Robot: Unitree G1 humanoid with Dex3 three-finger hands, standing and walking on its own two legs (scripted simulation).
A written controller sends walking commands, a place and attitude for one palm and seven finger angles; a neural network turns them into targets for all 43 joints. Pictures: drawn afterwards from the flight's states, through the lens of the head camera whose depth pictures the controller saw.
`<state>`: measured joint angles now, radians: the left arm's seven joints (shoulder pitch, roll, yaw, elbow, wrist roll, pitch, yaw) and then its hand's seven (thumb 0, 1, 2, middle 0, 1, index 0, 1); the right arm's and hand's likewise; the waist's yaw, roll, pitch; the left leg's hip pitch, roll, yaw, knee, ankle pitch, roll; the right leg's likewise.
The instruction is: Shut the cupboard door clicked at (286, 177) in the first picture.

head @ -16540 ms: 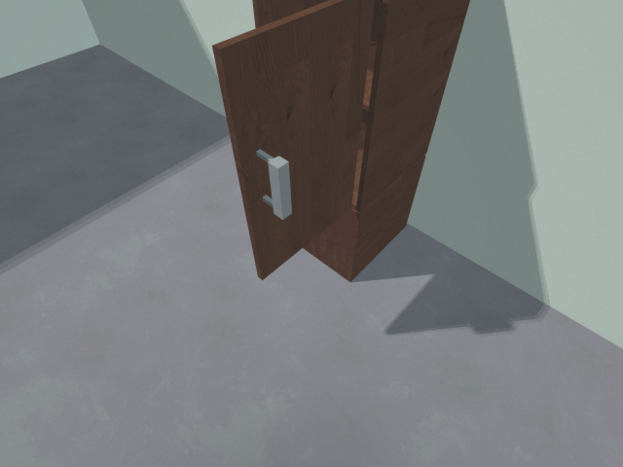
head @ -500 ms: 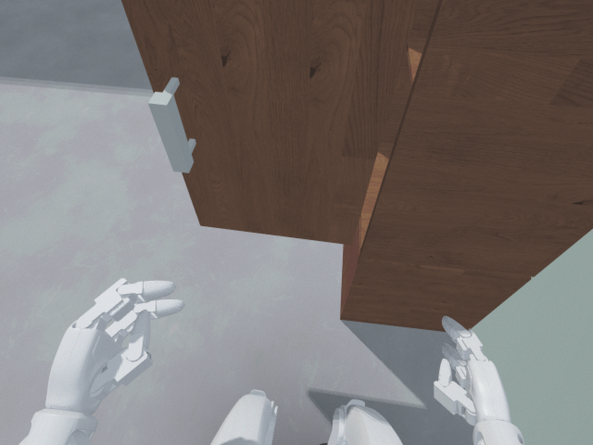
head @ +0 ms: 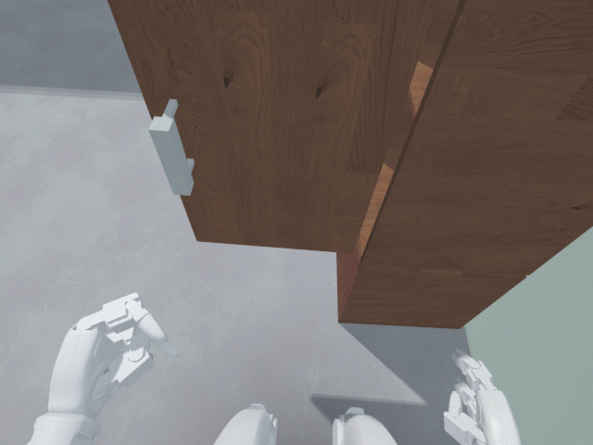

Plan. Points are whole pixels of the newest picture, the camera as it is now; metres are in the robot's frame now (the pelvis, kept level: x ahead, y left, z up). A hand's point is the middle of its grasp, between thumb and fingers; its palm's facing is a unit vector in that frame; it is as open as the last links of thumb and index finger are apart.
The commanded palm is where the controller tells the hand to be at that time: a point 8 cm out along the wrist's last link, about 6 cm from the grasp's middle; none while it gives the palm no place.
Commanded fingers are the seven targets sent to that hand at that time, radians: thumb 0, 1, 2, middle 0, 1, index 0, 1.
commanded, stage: raise the hand and make a fist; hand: left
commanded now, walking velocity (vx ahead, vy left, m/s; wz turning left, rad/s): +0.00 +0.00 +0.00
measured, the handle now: (177, 148) +0.51 +0.22 +0.07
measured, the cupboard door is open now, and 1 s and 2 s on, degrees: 88 88 88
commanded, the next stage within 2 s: bring the fist close to the handle in 0.82 s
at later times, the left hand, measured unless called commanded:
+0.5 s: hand (133, 332) +0.23 +0.20 +0.07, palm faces -0.01 -1.00 -0.03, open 3.1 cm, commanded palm +0.20 +0.25 +0.08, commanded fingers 0.00 0.90 0.90 -1.30 -1.50 -1.30 -1.50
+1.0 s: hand (160, 337) +0.23 +0.17 +0.08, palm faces +0.00 -1.00 -0.06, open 3.1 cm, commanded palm +0.22 +0.23 +0.08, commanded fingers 0.00 0.90 0.90 -1.30 -1.50 -1.30 -1.50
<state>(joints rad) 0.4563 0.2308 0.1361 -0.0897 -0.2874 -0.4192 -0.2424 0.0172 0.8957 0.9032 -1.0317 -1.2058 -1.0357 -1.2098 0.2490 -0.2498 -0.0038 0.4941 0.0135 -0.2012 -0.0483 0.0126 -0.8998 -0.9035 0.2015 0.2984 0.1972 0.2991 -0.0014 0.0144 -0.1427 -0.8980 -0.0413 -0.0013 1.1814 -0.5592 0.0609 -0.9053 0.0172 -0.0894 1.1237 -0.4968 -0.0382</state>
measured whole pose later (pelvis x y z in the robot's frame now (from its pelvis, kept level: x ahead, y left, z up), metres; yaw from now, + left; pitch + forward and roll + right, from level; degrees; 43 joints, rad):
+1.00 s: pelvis +0.00 -0.02 +0.01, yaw +1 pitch +14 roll -1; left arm 0.37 0.25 0.14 -0.03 -0.28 -0.37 -0.23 0.02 0.89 0.90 -1.30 -1.50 -1.30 -1.50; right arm 0.27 -0.25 0.04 0.47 0.02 -0.15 -0.05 0.01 -0.90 -0.90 0.20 0.30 0.20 0.30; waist 0.00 0.03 -0.15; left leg -0.81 -0.03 -0.02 1.11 -0.53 0.04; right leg -0.82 0.03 -0.10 1.06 -0.48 -0.06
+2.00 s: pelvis +0.00 +0.00 +0.02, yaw -1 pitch +17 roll -2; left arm -0.47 0.34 0.29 0.76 -0.21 -0.40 -0.24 0.02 0.90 0.90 -1.30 -1.50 -1.30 -1.50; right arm 0.32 -0.25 0.02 0.61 0.02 -0.05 -0.03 0.01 -0.90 -0.90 0.20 0.30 0.20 0.30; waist -0.07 0.02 -0.13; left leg -0.86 -0.03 0.02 1.05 -0.49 0.06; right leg -0.88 0.03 -0.06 1.00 -0.43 -0.04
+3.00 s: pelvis -0.01 +0.00 +0.01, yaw -1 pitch +21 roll -3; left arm -0.81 0.52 0.32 1.13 -0.18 -0.41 -0.42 0.00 0.93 0.98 -1.30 -1.50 -1.30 -1.50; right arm 0.35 -0.28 0.04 0.65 0.03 -0.01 -0.03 0.00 -0.90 -0.90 0.20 0.30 0.20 0.30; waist -0.12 0.01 -0.12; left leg -0.99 -0.02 -0.01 1.12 -0.50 0.06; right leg -0.99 0.04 -0.09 1.04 -0.42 -0.04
